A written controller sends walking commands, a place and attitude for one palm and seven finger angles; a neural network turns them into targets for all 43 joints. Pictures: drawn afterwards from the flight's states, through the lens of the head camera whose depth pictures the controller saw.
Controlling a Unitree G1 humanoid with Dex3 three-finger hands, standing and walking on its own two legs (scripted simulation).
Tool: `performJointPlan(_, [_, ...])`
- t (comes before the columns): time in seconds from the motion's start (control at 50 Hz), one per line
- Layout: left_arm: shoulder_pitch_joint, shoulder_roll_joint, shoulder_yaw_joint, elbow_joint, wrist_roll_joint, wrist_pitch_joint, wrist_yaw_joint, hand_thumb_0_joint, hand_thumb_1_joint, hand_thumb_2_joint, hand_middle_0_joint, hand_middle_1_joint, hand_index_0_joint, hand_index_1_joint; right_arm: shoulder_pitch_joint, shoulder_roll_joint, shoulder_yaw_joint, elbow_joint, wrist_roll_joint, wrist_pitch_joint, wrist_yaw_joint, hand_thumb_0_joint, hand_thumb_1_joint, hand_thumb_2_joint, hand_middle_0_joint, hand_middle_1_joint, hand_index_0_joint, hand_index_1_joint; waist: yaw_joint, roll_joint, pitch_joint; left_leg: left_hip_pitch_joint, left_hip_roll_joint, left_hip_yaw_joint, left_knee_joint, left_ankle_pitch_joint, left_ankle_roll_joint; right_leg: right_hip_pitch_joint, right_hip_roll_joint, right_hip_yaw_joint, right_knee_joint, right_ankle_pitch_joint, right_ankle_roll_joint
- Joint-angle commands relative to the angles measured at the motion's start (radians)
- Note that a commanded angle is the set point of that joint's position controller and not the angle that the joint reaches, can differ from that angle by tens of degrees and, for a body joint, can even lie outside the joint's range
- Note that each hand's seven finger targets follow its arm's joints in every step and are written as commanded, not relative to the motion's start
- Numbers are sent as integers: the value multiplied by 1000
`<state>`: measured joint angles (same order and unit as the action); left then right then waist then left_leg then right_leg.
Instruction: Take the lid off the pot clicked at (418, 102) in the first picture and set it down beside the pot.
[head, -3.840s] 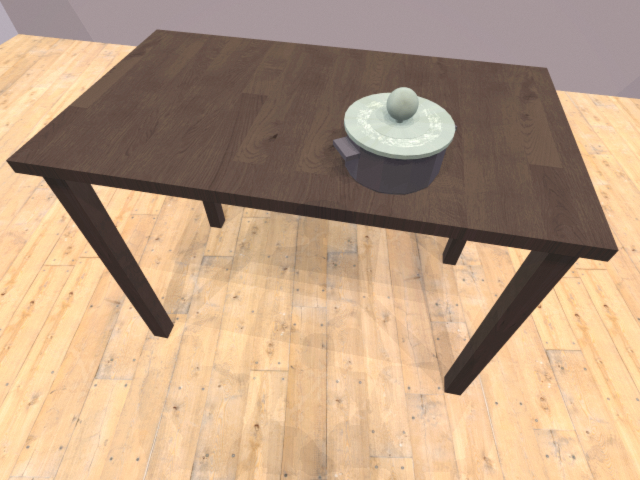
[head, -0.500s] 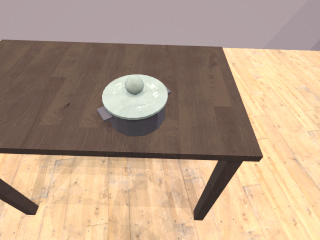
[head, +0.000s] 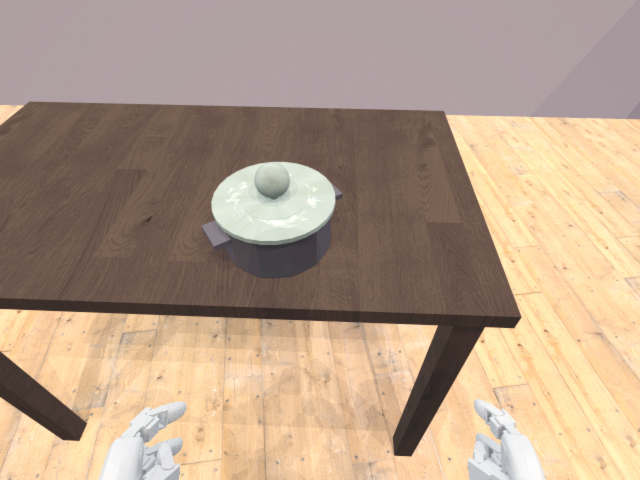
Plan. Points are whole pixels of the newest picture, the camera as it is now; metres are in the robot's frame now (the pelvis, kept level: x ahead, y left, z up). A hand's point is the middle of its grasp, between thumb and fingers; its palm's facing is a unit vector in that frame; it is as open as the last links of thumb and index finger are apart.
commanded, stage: lift the closed hand beside the body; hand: left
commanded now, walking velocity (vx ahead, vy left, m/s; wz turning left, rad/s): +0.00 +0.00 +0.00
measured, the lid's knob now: (272, 180) +0.50 +0.10 +0.13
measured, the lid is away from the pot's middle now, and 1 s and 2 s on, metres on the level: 0.00 0.00 0.00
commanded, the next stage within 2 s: raise the hand higher, near the body in 0.36 s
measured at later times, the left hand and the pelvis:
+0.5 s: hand (113, 467) +0.13 +0.22 +0.04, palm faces +0.29 -0.88 -0.38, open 3.1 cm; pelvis +0.00 -0.01 +0.00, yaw +1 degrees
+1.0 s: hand (90, 418) +0.16 +0.23 +0.10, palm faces +0.33 -0.86 -0.39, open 3.1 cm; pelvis +0.00 +0.00 +0.00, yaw +0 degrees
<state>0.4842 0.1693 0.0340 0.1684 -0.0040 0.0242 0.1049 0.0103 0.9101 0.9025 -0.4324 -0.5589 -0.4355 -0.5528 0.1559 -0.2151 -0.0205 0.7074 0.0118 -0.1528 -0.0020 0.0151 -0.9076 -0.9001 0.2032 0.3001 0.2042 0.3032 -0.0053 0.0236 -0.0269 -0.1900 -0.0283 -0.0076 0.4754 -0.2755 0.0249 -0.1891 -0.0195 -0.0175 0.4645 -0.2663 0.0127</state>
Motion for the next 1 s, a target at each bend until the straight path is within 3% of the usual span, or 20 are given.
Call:
performJointPlan(0.0, [112,122,68,-227,-9,-63,-14,0,900,900,-816,-972,-816,-972,-105,-111,-27,-245,-2,-19,-27,0,-900,-900,200,300,200,300,24,-52,79,-57,27,6,-68,107,-17,-65,15,-45,-87,82,-28])
performJointPlan(0.04, [73,151,105,-253,-15,-82,-18,0,900,900,-904,-1068,-904,-1068,-92,-119,-28,-270,1,1,-39,0,-900,-900,200,300,200,300,14,-86,78,-46,26,11,-56,48,-12,-93,16,-42,-110,25,-25])
performJointPlan(0.06, [35,139,81,-338,-17,-96,-24,0,900,900,-948,-1116,-948,-1116,-96,-116,-22,-291,-1,-1,-45,0,-900,-900,200,300,200,300,16,-39,45,-24,21,19,-54,54,-8,-82,14,-34,-110,31,-25])
performJointPlan(0.1, [62,173,108,-468,-25,-107,-22,0,900,900,-1036,-1212,-1036,-1212,-84,-107,-13,-309,-8,-10,-54,0,-900,-900,200,300,200,300,39,53,-55,34,20,16,-56,109,-5,-16,10,-26,-94,80,-31])
performJointPlan(0.14, [60,184,121,-479,-25,-97,-15,0,900,900,-1124,-1308,-1124,-1308,-80,-105,-5,-308,-12,-11,-58,0,-900,-900,200,300,200,300,30,67,-48,46,17,18,-43,131,-5,-21,10,-27,-99,110,-30])
performJointPlan(0.16, [58,153,96,-462,-25,-93,-18,0,900,900,-1168,-1356,-1168,-1356,-84,-100,-2,-305,-13,-8,-63,0,-900,-900,200,300,200,300,25,40,-7,35,19,17,-46,129,-4,-33,13,-30,-107,108,-29])
performJointPlan(0.22, [73,183,126,-498,-28,-93,-18,0,900,900,-1300,-1500,-1300,-1500,-88,-104,-3,-304,-15,-8,-70,0,-900,-900,200,300,200,300,38,9,14,38,18,15,-55,133,2,-14,9,-29,-116,113,-28])
performJointPlan(0.24, [87,213,164,-520,-28,-95,-14,0,900,900,-1300,-1500,-1300,-1500,-96,-105,-4,-303,-14,-10,-71,0,-900,-900,200,300,200,300,43,9,-1,52,18,17,-50,137,1,-7,10,-28,-124,110,-28])
performJointPlan(0.32, [122,214,166,-595,-26,-102,-15,0,900,900,-1300,-1500,-1300,-1500,-105,-94,1,-293,-18,-26,-74,0,-900,-900,200,300,200,300,57,46,-2,69,22,11,-64,180,2,26,6,-30,-122,140,-30])
performJointPlan(0.34, [151,230,200,-569,-24,-97,-11,0,900,900,-1300,-1500,-1300,-1500,-111,-92,0,-283,-16,-27,-72,0,-900,-900,200,300,200,300,62,16,11,62,23,8,-62,176,1,22,11,-33,-127,132,-29])
performJointPlan(0.38, [161,218,190,-590,-26,-106,-17,0,900,900,-1300,-1500,-1300,-1500,-116,-90,-2,-282,-16,-31,-73,0,-900,-900,200,300,200,300,63,-25,19,63,27,6,-70,176,5,27,9,-33,-131,127,-27])
performJointPlan(0.44, [210,263,248,-631,-20,-116,-9,0,900,900,-1300,-1500,-1300,-1500,-128,-86,-8,-269,-15,-45,-71,0,-900,-900,200,300,200,300,79,11,-1,74,29,7,-71,196,3,44,10,-30,-128,134,-28])
performJointPlan(0.46, [198,227,207,-645,-19,-122,-15,0,900,900,-1300,-1500,-1300,-1500,-126,-84,-3,-271,-16,-50,-70,0,-900,-900,200,300,200,300,71,-2,7,73,29,6,-75,204,4,41,8,-34,-125,141,-27])
performJointPlan(0.5, [221,231,218,-629,-17,-126,-16,0,900,900,-1300,-1500,-1300,-1500,-125,-88,-14,-260,-14,-53,-71,0,-900,-900,200,300,200,300,75,-34,12,76,33,9,-74,215,7,40,9,-36,-121,156,-24])
performJointPlan(0.54, [240,245,240,-643,-15,-131,-14,0,900,900,-1300,-1500,-1300,-1500,-131,-87,-17,-256,-13,-57,-67,0,-900,-900,200,300,200,300,80,-12,12,80,34,8,-73,216,5,39,10,-33,-119,151,-25])
performJointPlan(0.68, [233,247,243,-724,-17,-157,-9,0,900,900,-1300,-1500,-1300,-1500,-124,-86,-22,-258,-11,-69,-70,0,-900,-900,200,300,200,300,80,-13,0,98,39,11,-78,240,6,46,5,-32,-113,177,-24])
performJointPlan(0.74, [212,262,265,-756,-19,-160,-6,0,900,900,-1300,-1500,-1300,-1500,-122,-88,-21,-258,-11,-66,-68,0,-900,-900,200,300,200,300,80,20,2,102,38,8,-76,247,1,46,8,-28,-112,183,-25])
performJointPlan(0.78, [197,260,263,-751,-21,-163,-5,0,900,900,-1300,-1500,-1300,-1500,-124,-84,-20,-258,-10,-65,-70,0,-900,-900,200,300,200,300,79,5,31,95,40,9,-78,239,2,35,6,-30,-118,179,-26])
performJointPlan(0.9, [170,264,273,-796,-25,-164,-4,0,900,900,-1300,-1500,-1300,-1500,-115,-85,-13,-264,-14,-60,-65,0,-900,-900,200,300,200,300,81,38,3,110,45,1,-82,274,-2,58,6,-30,-105,205,-29])
performJointPlan(0.98, [106,273,279,-846,-29,-170,-5,0,900,900,-1300,-1500,-1300,-1500,-120,-86,-5,-272,-13,-54,-61,0,-900,-900,200,300,200,300,75,38,14,112,48,-3,-84,266,-4,53,7,-27,-110,200,-30])
